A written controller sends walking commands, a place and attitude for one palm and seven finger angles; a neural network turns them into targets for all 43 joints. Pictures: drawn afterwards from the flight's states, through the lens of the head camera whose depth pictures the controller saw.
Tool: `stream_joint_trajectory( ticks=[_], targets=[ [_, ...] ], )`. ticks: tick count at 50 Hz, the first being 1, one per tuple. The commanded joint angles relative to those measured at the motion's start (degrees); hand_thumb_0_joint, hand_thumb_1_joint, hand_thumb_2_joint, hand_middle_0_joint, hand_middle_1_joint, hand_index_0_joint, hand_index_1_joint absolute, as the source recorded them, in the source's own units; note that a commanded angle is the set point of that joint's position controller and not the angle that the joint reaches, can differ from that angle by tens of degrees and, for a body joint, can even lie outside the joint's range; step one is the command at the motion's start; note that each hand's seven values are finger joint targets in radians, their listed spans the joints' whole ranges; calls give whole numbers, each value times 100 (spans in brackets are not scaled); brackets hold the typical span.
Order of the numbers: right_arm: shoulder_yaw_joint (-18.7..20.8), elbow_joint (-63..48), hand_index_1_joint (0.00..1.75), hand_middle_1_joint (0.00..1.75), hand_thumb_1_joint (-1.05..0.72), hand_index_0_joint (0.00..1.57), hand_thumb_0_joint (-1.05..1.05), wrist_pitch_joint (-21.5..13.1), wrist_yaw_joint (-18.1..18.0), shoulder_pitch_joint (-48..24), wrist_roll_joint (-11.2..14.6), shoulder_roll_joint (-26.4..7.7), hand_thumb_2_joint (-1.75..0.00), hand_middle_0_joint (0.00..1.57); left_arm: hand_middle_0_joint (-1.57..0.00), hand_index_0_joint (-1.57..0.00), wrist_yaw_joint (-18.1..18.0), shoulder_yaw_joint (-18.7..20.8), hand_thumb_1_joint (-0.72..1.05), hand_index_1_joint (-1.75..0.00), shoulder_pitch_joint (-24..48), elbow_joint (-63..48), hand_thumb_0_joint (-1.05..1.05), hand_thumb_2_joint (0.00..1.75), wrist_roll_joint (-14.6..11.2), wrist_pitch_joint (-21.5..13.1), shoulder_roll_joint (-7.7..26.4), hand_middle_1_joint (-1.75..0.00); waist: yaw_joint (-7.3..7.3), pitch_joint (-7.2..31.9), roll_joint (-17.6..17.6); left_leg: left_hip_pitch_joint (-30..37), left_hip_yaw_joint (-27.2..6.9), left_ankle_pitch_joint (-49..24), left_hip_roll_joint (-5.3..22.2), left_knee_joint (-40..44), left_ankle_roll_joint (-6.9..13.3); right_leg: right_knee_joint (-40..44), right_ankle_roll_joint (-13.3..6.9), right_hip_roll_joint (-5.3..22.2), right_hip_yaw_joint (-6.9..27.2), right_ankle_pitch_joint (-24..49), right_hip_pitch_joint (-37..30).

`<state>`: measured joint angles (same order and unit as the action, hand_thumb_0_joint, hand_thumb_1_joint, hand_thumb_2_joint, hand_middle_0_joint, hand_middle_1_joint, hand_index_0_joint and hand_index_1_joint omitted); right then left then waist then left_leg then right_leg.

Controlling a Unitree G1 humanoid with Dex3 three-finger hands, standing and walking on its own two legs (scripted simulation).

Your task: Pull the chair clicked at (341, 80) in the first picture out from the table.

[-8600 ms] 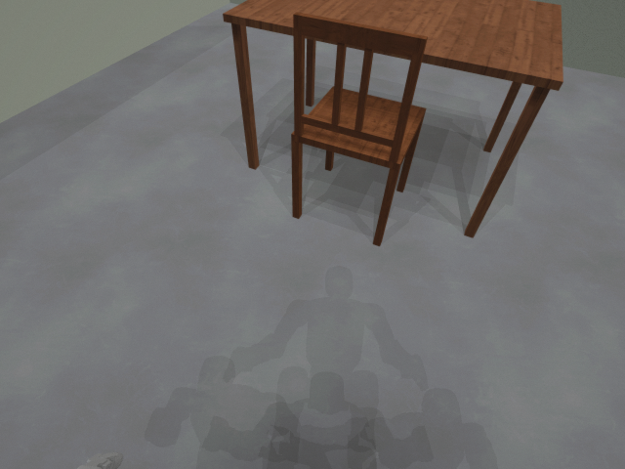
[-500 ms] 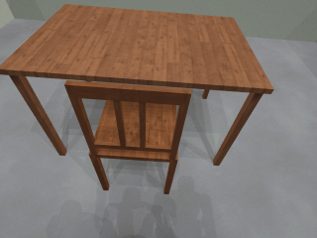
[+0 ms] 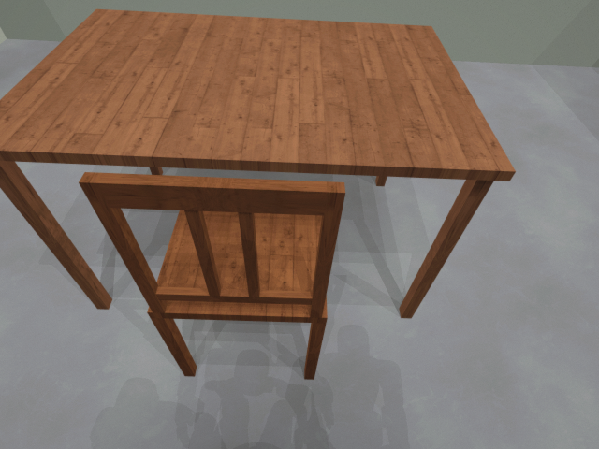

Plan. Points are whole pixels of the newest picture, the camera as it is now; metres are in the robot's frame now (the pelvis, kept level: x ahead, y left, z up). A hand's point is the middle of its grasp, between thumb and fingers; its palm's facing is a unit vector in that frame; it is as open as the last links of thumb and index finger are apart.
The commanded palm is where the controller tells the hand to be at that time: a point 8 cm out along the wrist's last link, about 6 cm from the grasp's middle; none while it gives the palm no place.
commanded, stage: come to a stop and stand still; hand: left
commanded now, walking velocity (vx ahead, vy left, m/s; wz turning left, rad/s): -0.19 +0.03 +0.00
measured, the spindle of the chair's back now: (205, 255) +0.46 +0.20 -0.09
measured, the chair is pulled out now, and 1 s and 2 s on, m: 0.00 0.00 0.00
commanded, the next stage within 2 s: look again from close up in 0.90 s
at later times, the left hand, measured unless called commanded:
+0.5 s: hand out of the picture +0.00 +0.17 -0.17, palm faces +0.02 -0.97 -0.23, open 7.3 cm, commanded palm none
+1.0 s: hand out of the picture -0.03 +0.18 -0.16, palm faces +0.01 -0.98 -0.20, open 7.4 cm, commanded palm none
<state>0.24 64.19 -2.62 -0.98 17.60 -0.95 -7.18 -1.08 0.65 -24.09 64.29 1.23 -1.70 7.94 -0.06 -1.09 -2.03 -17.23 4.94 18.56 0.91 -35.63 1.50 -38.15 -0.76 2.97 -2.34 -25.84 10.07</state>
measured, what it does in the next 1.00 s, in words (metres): stands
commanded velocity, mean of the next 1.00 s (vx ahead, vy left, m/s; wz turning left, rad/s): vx -0.03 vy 0.02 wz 0.00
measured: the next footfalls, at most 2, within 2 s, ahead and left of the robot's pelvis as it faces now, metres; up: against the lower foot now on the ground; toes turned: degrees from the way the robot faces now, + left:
none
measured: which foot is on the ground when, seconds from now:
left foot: down 0.00-1.00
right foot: down 0.00-1.00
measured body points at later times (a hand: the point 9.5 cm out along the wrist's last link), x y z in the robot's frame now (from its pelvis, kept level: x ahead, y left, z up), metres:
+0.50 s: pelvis +0.00 -0.01 +0.01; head +0.02 -0.01 +0.45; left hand +0.00 +0.22 -0.15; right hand +0.06 -0.24 -0.15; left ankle +0.03 +0.10 -0.73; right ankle -0.06 -0.12 -0.73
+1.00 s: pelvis -0.02 +0.00 +0.01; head -0.01 +0.01 +0.46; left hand -0.03 +0.23 -0.15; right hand -0.03 -0.22 -0.15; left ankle +0.03 +0.10 -0.73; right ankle -0.06 -0.12 -0.73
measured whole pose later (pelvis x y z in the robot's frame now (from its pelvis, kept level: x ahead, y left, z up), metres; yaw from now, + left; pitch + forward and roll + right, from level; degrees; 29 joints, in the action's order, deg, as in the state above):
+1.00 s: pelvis -0.02 +0.00 +0.01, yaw +1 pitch +0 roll +0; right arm -0.9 61.8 0.1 0.1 18.7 -0.7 -8.6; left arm -1.8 -0.9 -19.5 59.4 0.9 -0.3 9.9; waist -0.5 -1.7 -0.6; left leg -18.0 5.8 10.2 0.6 -28.2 2.1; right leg -29.2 0.3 2.1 -4.2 -19.6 9.5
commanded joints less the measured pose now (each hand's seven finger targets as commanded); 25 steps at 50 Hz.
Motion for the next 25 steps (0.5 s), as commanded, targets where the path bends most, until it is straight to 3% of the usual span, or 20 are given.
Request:
stream_joint_trajectory(
  ticks=[1,2,3,4,5,6,8,9,10,11,12,13,14,15,18,20,21,22,23,25],
  targets=[
    [120,-89,30,30,-90,20,0,-3,-113,362,19,-833,-90,20,-20,-20,-10,67,90,-30,-453,-195,0,90,-19,-126,122,-30,179,-216,772,557,-1109,-2792,1038,680,755,1067,-128,-134,-264,707,408],
    [74,-193,30,30,-90,20,0,-13,-101,100,60,-594,-90,20,-20,-20,-59,116,90,-30,-743,-74,0,90,-5,-144,326,-30,289,-138,75,-254,-530,-2201,565,124,366,1451,-195,309,380,2149,-467],
    [0,-358,30,30,-90,20,0,-29,-75,-136,72,-365,-90,20,-20,-20,-107,163,90,-30,-1039,30,0,90,-16,-161,626,-30,351,-23,-814,-903,16,-769,133,-289,60,1626,-341,1079,1009,4280,-1118],
    [-21,-431,30,30,-90,20,0,34,-92,-442,32,-316,-90,20,-20,-20,-152,135,90,-30,-1008,70,0,90,-28,-169,651,-30,368,-357,-1246,-1152,30,752,133,-574,-44,1490,-499,1451,1045,6517,-1110],
    [-21,-397,30,30,-90,20,0,98,-127,-381,49,-274,-90,20,-20,-20,-180,66,90,-30,-946,67,0,90,-8,-157,552,-30,297,-452,-1073,-1111,-72,1027,218,-652,-58,1301,-543,1518,848,7694,-1086],
    [-29,-353,30,30,-90,20,0,113,-133,-281,77,-274,-90,20,-20,-20,-200,36,90,-30,-794,22,0,90,10,-145,543,-30,202,-370,-846,-981,-91,867,201,-533,-72,1129,-556,1430,658,8131,-1126],
    [12,-231,30,30,-90,20,0,139,-138,11,103,-370,-90,20,-20,-20,-205,23,90,-30,-337,-150,0,90,-35,-107,671,-30,-63,-3,-631,-116,45,-251,73,525,-73,646,-437,1120,301,7905,-918],
    [55,-131,30,30,-90,20,0,139,-151,259,83,-488,-90,20,-20,-20,-196,42,90,-30,-102,-271,0,90,-89,-77,712,-30,-182,216,-410,641,16,-2024,140,896,-25,377,-248,824,71,7138,-535],
    [110,-65,30,30,-90,20,0,139,-169,399,52,-654,-90,20,-20,-20,-200,55,90,-30,26,-407,0,90,-104,-36,625,-30,-168,213,-89,1215,-130,-3572,396,623,129,311,-98,535,-46,5720,11],
    [159,-71,30,30,-90,20,0,165,-153,510,32,-726,-90,20,-20,-20,-230,94,90,-30,52,-486,0,90,-66,12,496,-30,-164,91,56,1363,-188,-4375,648,654,245,377,-1,356,-135,4215,293],
    [148,-93,30,30,-90,20,0,153,-170,405,42,-790,-90,20,-20,-20,-238,83,90,-30,110,-530,0,90,-57,58,416,-30,-79,2,607,1404,-445,-5046,837,697,380,459,90,220,-136,2975,404],
    [126,-149,30,30,-90,20,0,148,-187,248,65,-770,-90,20,-20,-20,-239,96,90,-30,110,-541,0,90,-64,99,394,-30,15,-84,906,1256,-667,-5223,971,876,484,604,107,155,-91,1774,329],
    [116,-236,30,30,-90,20,0,152,-197,43,71,-777,-90,20,-20,-20,-226,108,90,-30,37,-522,0,90,-72,122,389,-30,109,-107,915,1197,-732,-5027,959,916,505,892,94,146,-31,1450,234],
    [121,-328,30,30,-90,20,0,162,-200,-146,83,-757,-90,20,-20,-20,-213,106,90,-30,-11,-458,0,90,-68,128,457,-30,163,-299,748,1027,-670,-4544,831,899,431,1205,83,195,36,1943,183],
    [106,-438,30,30,-90,20,0,203,-147,-132,83,-642,-90,20,-20,-20,-208,123,90,-30,-166,-388,0,90,-29,87,636,-30,116,184,183,893,-450,-2908,540,834,136,1454,-63,585,301,3439,-292],
    [99,-465,30,30,-90,20,0,238,-114,-242,72,-624,-90,20,-20,-20,-206,105,90,-30,-117,-392,0,90,-24,74,653,-30,103,213,-79,834,-376,-2419,472,873,59,1474,-83,630,286,3668,-357],
    [179,-918,30,30,-90,20,0,123,-62,-581,49,-930,-90,20,-20,-20,-397,51,90,-30,-120,-455,0,90,77,-56,685,-30,34,-280,220,819,-195,-3001,531,-276,-31,1394,64,630,718,5356,524],
    [160,-944,30,30,-90,20,0,172,6,-84,9,-725,-90,20,-20,-20,-338,111,90,-30,271,-820,0,90,50,-73,968,-30,-212,-26,91,196,-364,-1226,453,-54,55,1284,-196,822,546,4264,20],
    [153,-972,30,30,-90,20,0,203,21,-61,17,-709,-90,20,-20,-20,-294,77,90,-30,423,-939,0,90,29,-75,901,-30,-232,137,51,193,-298,-835,399,191,47,1160,-328,706,538,3604,29],
    [135,-1048,30,30,-90,20,0,154,21,59,-20,-874,-90,20,-20,-20,-260,99,90,-30,413,-1125,0,90,12,-86,884,-30,-184,467,334,508,-404,-1994,470,303,139,745,-322,434,300,3498,-74]
  ],
)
